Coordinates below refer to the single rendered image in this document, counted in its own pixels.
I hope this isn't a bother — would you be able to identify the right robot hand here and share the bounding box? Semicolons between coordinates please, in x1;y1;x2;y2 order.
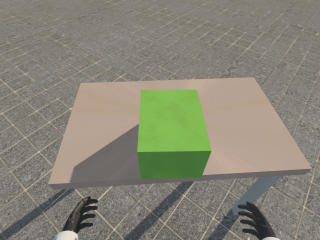
238;201;277;240

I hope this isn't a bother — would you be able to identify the left robot hand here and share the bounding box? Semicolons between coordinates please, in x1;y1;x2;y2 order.
62;196;98;234

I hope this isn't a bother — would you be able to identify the left robot forearm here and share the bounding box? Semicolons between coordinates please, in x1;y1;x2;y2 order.
53;230;78;240

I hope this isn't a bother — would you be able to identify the carton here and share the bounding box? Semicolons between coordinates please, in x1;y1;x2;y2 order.
137;89;212;179

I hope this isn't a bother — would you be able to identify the table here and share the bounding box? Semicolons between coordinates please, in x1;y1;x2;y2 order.
48;77;312;216

